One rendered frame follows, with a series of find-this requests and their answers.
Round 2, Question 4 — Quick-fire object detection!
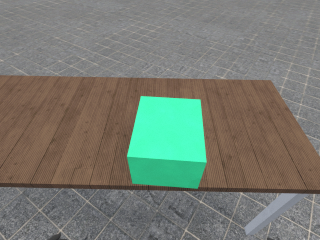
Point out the carton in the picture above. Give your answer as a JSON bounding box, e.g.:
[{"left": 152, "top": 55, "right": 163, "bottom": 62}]
[{"left": 127, "top": 96, "right": 207, "bottom": 189}]

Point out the table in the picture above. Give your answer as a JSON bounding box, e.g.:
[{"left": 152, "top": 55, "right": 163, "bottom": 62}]
[{"left": 0, "top": 75, "right": 320, "bottom": 236}]

